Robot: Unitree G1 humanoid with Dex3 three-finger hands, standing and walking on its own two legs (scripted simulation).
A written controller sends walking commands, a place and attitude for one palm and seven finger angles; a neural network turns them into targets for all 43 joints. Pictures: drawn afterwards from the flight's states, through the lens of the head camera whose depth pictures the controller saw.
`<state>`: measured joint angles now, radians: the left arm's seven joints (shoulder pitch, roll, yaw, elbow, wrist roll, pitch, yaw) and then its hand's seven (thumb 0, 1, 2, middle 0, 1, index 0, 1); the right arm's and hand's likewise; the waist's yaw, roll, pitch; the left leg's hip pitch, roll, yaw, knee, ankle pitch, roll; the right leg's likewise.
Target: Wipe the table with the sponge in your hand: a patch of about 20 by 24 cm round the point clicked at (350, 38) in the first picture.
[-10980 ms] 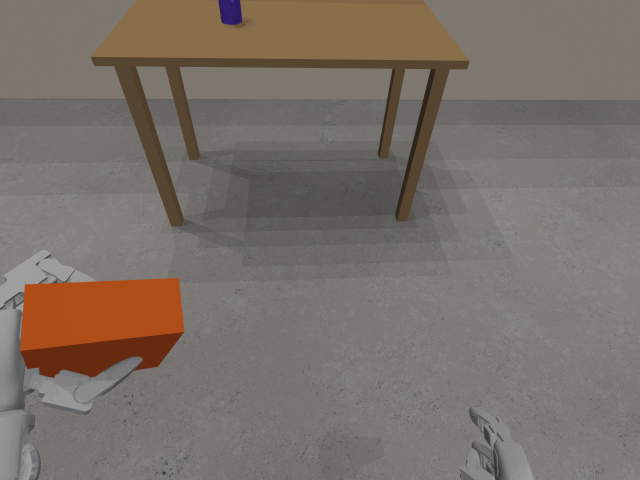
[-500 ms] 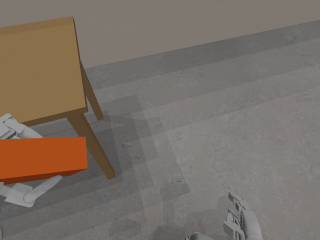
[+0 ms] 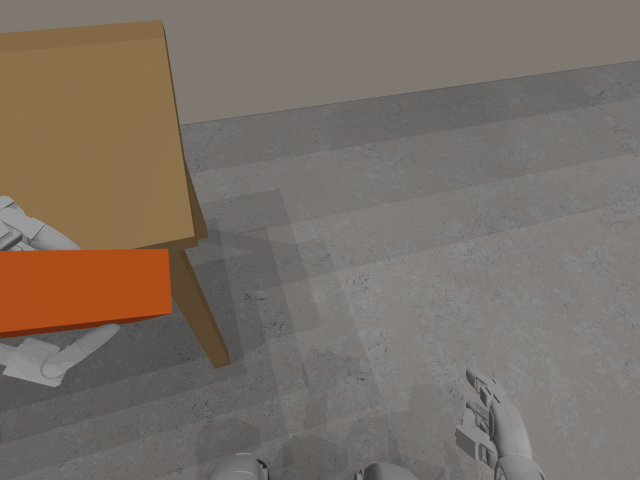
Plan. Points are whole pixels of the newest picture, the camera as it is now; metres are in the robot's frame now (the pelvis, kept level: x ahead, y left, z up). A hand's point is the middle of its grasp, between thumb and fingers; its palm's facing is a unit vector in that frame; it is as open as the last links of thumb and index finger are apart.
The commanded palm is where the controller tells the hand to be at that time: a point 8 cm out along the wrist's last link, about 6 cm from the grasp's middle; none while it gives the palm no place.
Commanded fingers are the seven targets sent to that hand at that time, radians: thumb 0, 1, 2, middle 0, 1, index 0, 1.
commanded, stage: come to a stop and stand still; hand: left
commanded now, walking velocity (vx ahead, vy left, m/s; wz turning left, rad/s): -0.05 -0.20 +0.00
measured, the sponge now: (100, 294) +0.25 +0.22 +0.15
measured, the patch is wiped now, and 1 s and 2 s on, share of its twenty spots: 0.00 0.00 0.00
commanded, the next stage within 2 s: look again from close up in 1.84 s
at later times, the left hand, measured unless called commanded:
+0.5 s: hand (86, 365) +0.18 +0.20 +0.17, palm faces +0.34 -0.84 -0.42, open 9.6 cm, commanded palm +0.13 +0.25 +0.19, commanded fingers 0.00 0.10 1.30 -1.20 -1.60 -1.20 -1.60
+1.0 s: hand (51, 458) +0.12 +0.20 +0.16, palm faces +0.37 -0.84 -0.41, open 9.6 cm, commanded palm +0.08 +0.24 +0.19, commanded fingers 0.00 0.10 1.30 -1.20 -1.60 -1.20 -1.60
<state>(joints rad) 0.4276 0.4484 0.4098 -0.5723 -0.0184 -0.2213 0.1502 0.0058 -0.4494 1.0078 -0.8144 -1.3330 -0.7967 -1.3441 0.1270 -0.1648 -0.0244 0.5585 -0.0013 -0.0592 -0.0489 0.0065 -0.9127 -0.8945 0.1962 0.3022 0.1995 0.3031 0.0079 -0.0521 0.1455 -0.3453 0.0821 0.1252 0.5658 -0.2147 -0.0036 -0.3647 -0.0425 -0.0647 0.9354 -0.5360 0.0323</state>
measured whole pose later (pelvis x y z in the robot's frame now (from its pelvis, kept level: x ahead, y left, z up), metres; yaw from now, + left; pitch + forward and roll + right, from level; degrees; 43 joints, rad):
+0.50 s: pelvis -0.03 -0.03 +0.00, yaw +0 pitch -1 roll -1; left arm 0.51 0.37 0.33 -0.54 -0.03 -0.17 0.15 0.01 -0.45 1.01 -0.82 -1.33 -0.80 -1.34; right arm 0.21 -0.23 0.00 0.60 0.00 -0.03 -0.08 0.01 -0.91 -0.89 0.20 0.30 0.20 0.30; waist -0.02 0.00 0.05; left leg -0.24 0.03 0.06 0.55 -0.30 0.00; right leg -0.27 0.02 -0.16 0.53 -0.26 -0.08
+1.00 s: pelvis -0.09 -0.03 +0.00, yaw -1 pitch -2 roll +0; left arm 0.49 0.36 0.30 -0.49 -0.02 -0.16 0.15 0.01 -0.45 1.01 -0.82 -1.33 -0.80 -1.34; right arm 0.22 -0.19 0.04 0.61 0.00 -0.03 -0.07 0.01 -0.91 -0.89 0.20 0.30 0.20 0.30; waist 0.01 0.00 0.05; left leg -0.22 0.02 0.04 0.52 -0.25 0.00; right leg -0.29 0.01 -0.16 0.47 -0.15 -0.08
